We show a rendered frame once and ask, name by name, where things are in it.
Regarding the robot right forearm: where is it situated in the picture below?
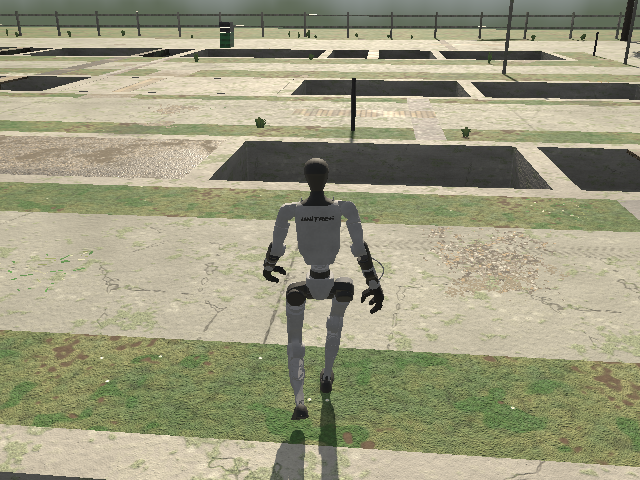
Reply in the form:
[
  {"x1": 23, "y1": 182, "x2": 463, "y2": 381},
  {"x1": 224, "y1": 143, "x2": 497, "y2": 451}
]
[{"x1": 357, "y1": 241, "x2": 380, "y2": 290}]

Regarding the right robot hand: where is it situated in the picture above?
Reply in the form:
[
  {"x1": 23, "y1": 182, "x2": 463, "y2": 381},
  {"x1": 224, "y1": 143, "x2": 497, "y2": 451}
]
[{"x1": 361, "y1": 285, "x2": 384, "y2": 314}]

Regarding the left robot upper arm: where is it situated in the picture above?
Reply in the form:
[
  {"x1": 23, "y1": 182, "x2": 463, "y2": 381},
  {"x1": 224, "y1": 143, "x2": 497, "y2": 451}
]
[{"x1": 270, "y1": 202, "x2": 297, "y2": 257}]

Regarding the left robot foot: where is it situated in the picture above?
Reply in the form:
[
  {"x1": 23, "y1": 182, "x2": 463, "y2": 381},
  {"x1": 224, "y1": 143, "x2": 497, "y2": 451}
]
[{"x1": 291, "y1": 403, "x2": 309, "y2": 420}]

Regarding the robot left forearm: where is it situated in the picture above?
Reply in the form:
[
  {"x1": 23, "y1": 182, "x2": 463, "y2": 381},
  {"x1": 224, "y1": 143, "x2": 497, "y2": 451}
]
[{"x1": 263, "y1": 241, "x2": 280, "y2": 271}]

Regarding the right robot upper arm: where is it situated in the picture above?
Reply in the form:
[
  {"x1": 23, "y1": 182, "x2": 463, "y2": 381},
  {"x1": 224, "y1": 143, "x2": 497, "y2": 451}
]
[{"x1": 338, "y1": 200, "x2": 367, "y2": 257}]

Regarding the left robot hand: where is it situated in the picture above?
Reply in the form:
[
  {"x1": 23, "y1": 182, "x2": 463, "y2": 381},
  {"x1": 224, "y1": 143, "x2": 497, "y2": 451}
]
[{"x1": 263, "y1": 266, "x2": 286, "y2": 283}]

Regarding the right robot thigh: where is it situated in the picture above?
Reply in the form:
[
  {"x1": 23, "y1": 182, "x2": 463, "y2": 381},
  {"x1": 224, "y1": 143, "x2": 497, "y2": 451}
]
[{"x1": 326, "y1": 277, "x2": 354, "y2": 334}]

